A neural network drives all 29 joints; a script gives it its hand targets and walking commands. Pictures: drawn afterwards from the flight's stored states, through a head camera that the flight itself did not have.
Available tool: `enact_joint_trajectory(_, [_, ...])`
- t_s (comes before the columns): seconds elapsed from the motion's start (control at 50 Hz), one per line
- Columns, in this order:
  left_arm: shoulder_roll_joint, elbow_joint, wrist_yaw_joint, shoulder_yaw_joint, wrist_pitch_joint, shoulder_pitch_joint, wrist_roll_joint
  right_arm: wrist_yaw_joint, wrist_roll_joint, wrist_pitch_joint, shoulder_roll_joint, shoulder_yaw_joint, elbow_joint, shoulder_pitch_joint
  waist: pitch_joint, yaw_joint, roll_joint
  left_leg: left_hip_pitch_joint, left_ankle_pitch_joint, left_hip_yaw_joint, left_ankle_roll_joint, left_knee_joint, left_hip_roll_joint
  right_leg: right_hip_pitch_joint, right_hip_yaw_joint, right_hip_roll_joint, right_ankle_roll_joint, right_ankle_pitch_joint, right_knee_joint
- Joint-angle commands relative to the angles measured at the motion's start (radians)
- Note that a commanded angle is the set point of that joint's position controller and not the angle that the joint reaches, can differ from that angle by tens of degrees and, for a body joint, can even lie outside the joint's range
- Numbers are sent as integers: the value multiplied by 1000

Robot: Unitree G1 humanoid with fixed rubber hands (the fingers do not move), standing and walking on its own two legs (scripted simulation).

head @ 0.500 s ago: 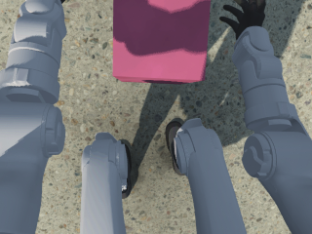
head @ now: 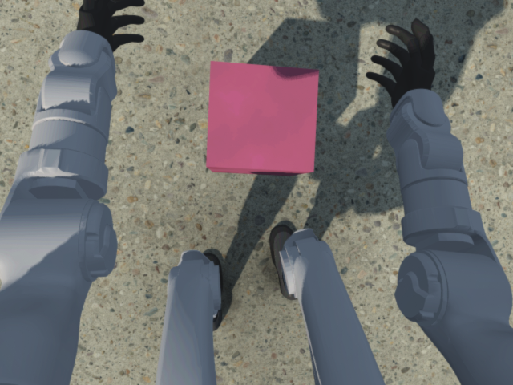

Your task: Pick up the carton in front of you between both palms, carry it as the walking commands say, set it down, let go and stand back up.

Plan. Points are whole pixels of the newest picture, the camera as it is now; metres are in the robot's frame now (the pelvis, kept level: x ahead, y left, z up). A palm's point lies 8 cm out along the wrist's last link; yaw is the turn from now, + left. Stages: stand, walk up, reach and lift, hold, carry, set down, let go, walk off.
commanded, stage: set down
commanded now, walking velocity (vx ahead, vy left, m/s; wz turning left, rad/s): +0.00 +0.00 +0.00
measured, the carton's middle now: (257, 129) +0.50 -0.07 -0.43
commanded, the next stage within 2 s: let go in 0.20 s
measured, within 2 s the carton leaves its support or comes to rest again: neither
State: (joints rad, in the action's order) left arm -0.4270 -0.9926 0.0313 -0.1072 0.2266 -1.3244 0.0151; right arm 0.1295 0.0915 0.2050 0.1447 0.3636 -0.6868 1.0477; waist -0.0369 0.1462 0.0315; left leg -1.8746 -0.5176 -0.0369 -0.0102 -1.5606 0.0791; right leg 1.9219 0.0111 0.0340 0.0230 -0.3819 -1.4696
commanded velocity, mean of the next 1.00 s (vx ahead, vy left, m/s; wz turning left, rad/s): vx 0.00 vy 0.00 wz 0.00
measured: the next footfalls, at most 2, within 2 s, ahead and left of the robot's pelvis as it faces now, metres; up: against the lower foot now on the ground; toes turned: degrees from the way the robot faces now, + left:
none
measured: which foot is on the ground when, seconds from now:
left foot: down 0.00-1.00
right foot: down 0.00-1.00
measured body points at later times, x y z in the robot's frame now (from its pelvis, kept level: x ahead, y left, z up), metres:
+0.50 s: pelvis +0.04 -0.01 +0.13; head +0.31 +0.00 +0.49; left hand +0.51 +0.17 +0.01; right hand +0.43 -0.24 +0.01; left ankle +0.06 +0.10 -0.52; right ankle +0.11 -0.12 -0.52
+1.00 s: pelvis +0.10 -0.02 +0.21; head +0.21 +0.00 +0.65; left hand +0.36 +0.20 +0.11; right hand +0.29 -0.25 +0.13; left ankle +0.06 +0.10 -0.52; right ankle +0.11 -0.12 -0.52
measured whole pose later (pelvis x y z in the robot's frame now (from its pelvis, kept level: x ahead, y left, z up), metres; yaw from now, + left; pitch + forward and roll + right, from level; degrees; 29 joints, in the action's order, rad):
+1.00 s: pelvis +0.10 -0.02 +0.21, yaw +0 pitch +13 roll +0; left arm -0.19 -0.55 -0.01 -0.11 0.00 -0.01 -0.04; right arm -0.07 0.04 0.01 0.19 0.03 -0.41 -0.16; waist -0.01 0.08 -0.03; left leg -0.45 -0.33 -0.06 0.00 -0.56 0.03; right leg 0.53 0.04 0.05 -0.02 -0.24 -0.55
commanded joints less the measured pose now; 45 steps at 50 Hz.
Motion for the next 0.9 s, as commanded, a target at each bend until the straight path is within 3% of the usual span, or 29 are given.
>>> enact_joint_trajectory(0.0, [-99,104,7,-25,-21,-273,-8,-6,-12,-20,106,12,111,166,-1077,38,139,600,328,28,21,230,13,-689,-88,27,35,386,135])
enact_joint_trajectory(0.16, [-74,67,28,-59,-38,-220,-41,-25,-52,-34,74,37,95,117,-996,38,119,689,356,14,25,392,9,-791,-78,22,37,407,296])
enact_joint_trajectory(0.26, [-32,72,21,-115,-53,-114,-96,-56,-97,-52,59,35,96,32,-1006,16,109,783,418,12,33,483,8,-883,-76,21,35,439,381])
enact_joint_trajectory(0.4, [117,275,-69,-156,-73,237,-153,-152,-176,-89,95,-21,183,-268,-1055,-8,81,1025,594,1,58,612,7,-1064,-73,23,8,532,494])
enact_joint_trajectory(0.46, [158,399,-102,-146,-88,373,-146,-194,-183,-101,128,-62,227,-374,-962,-17,47,1036,528,3,62,684,5,-1188,-52,15,-6,517,552])
enact_joint_trajectory(0.54, [180,493,-112,-119,-114,520,-119,-223,-154,-119,135,-129,248,-509,-811,-24,17,1028,411,12,54,774,2,-1346,-18,0,-15,488,628])
enact_joint_trajectory(0.68, [182,477,-75,-87,-171,841,-92,-227,-94,-162,120,-222,238,-798,-602,-42,-20,1045,340,23,33,875,-14,-1585,40,-27,-7,538,721])
enact_joint_trajectory(0.88, [155,503,-45,-42,-238,1219,-64,-199,-56,-208,125,-299,356,-1148,-395,-75,-68,1267,412,10,12,1029,-21,-1850,69,-31,11,716,856])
